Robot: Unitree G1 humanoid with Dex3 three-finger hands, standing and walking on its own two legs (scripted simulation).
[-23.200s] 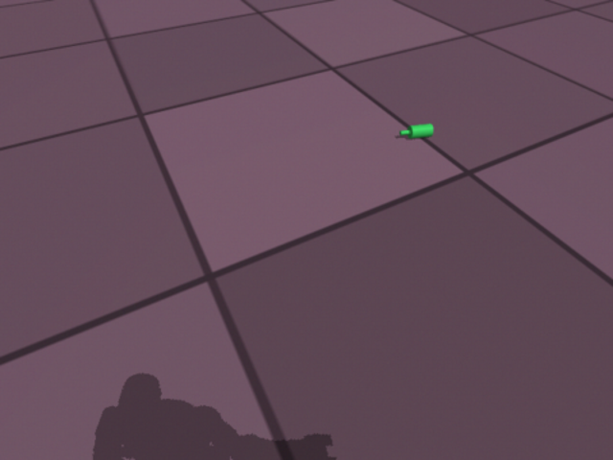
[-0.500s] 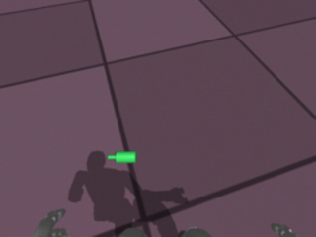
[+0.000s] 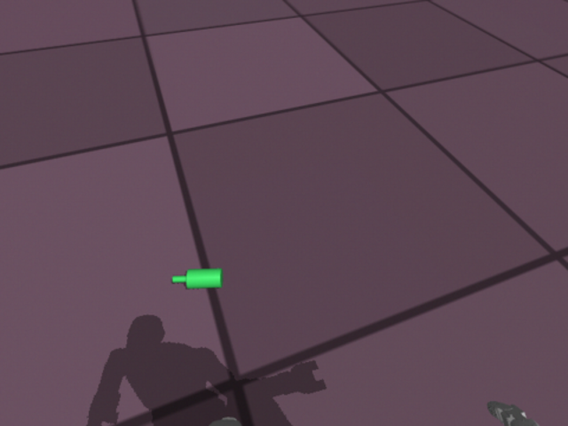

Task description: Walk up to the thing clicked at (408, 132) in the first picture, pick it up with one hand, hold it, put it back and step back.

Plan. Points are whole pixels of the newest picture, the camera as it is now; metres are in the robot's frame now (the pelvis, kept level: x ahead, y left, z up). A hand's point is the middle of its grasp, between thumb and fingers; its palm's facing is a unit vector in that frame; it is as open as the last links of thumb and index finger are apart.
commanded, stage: walk up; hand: left
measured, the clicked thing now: (197, 278) +0.75 +0.34 -0.72
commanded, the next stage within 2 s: stand in 1.26 s
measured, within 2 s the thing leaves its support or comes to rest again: neither
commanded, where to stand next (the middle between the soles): +0.39 +0.04 m, yaw +4 degrees
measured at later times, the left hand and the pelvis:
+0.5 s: hand out of the picture +0.09 +0.28 -0.13, palm faces +0.05 -0.93 -0.36, open 7.3 cm; pelvis +0.01 +0.00 +0.02, yaw +3 degrees
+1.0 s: hand out of the picture +0.10 +0.27 -0.14, palm faces +0.11 -0.94 -0.33, open 7.3 cm; pelvis +0.02 +0.01 +0.01, yaw +5 degrees
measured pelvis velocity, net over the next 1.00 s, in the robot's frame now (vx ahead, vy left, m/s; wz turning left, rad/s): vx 0.02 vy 0.01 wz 0.08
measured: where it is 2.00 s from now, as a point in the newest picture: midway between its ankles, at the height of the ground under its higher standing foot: outside the picture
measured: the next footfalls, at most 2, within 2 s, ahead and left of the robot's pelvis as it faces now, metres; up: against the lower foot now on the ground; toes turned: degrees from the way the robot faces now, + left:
left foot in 0.24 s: +0.05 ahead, +0.13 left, +0.00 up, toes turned +3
right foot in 0.56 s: +0.10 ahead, -0.13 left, +0.00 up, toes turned +2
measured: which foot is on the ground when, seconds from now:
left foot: up 0.00-0.22, down 0.24-1.00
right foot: down 0.00-0.30, up 0.32-0.54, down 0.56-1.00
